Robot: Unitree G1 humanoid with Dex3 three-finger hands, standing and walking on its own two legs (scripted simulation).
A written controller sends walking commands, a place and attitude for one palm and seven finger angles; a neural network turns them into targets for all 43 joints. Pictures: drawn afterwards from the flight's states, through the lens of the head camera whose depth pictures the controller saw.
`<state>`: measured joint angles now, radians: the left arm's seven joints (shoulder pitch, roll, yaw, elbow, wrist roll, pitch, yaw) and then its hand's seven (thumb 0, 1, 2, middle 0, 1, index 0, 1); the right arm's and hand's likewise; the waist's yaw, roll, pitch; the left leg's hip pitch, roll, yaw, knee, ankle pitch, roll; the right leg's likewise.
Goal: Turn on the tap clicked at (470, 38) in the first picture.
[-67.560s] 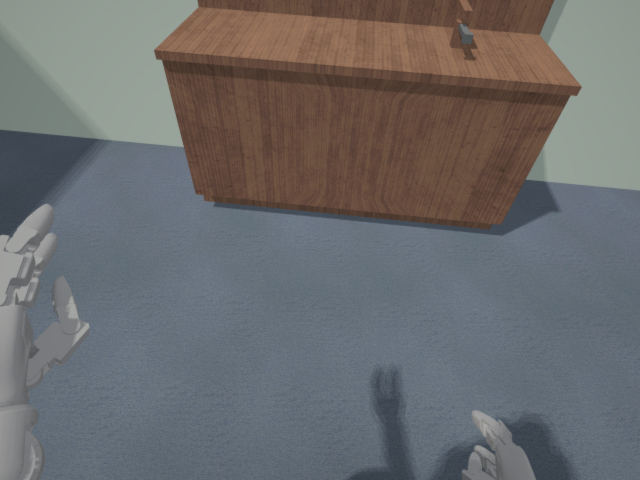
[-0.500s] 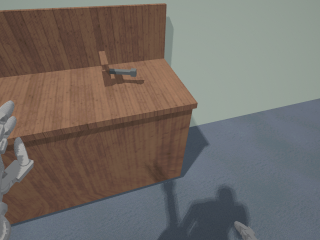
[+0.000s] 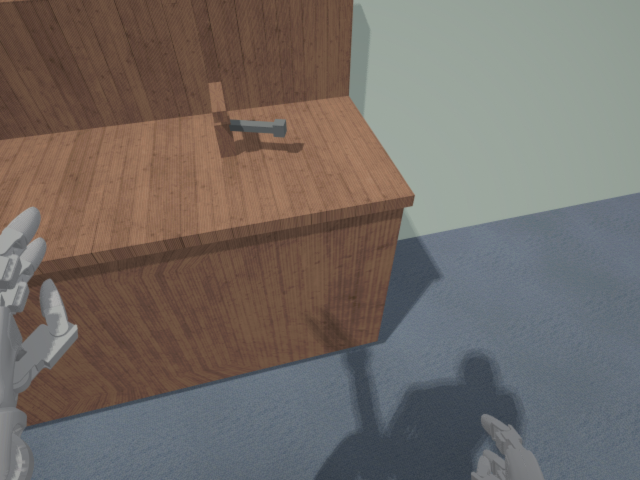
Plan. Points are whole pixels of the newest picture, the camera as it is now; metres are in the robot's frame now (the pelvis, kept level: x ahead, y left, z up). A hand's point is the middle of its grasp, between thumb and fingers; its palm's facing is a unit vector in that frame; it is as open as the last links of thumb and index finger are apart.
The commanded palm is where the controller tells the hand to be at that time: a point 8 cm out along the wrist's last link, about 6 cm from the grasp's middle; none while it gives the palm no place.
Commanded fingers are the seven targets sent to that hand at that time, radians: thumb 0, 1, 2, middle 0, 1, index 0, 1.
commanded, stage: stand and check the lever's angle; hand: left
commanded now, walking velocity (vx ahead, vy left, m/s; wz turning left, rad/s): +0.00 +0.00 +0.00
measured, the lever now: (279, 128) +0.80 +0.13 +0.04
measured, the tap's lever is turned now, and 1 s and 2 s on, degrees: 68 68 68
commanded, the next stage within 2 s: stand and wait in 0.06 s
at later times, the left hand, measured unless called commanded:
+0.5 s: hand (76, 304) +0.24 +0.26 +0.16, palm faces +0.36 -0.86 -0.36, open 7.4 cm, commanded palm +0.19 +0.30 +0.18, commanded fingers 0.00 0.90 0.90 -0.20 -0.30 -0.20 -0.30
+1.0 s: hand (66, 317) +0.23 +0.26 +0.16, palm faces +0.37 -0.86 -0.35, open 7.4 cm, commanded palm +0.18 +0.30 +0.18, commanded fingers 0.00 0.90 0.90 -0.20 -0.30 -0.20 -0.30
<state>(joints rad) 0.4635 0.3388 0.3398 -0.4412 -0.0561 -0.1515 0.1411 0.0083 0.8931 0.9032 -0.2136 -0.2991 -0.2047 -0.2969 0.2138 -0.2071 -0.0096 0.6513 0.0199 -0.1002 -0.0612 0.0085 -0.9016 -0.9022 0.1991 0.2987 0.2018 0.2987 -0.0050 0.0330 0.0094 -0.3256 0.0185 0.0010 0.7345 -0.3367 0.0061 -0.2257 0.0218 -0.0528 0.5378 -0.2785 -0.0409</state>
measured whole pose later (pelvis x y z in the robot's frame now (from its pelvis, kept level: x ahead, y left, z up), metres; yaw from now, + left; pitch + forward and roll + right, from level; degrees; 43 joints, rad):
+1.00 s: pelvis +0.01 +0.03 +0.01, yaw -2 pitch -1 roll -1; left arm 0.47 0.33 0.30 -0.41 -0.06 -0.12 0.15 0.01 0.89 0.90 -0.21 -0.30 -0.20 -0.30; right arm 0.20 -0.21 0.00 0.62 0.01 -0.06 -0.08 0.01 -0.90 -0.90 0.20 0.30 0.20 0.30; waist 0.00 0.03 0.00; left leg -0.20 0.02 0.05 0.44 -0.22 0.02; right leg -0.16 0.02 0.00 0.38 -0.20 0.00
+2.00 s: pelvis +0.02 +0.03 +0.01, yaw -3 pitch -1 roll -1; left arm 0.46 0.33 0.30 -0.42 -0.06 -0.11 0.15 0.01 0.89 0.90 -0.21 -0.30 -0.20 -0.30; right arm 0.18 -0.21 0.01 0.62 0.01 -0.05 -0.08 0.01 -0.90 -0.90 0.20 0.30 0.20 0.30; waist 0.01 0.03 0.00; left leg -0.19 0.01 0.05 0.43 -0.23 0.02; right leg -0.15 0.01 0.00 0.37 -0.20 0.01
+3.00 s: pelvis +0.02 +0.03 +0.01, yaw -3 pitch -1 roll -1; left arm 0.46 0.33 0.31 -0.42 -0.06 -0.11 0.15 0.01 0.89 0.90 -0.21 -0.30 -0.20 -0.30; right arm 0.18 -0.21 0.01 0.62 0.00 -0.05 -0.08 0.01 -0.90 -0.90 0.20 0.30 0.20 0.30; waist 0.01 0.04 0.00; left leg -0.19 0.01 0.05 0.43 -0.22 0.02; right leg -0.15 0.01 0.00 0.36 -0.20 0.01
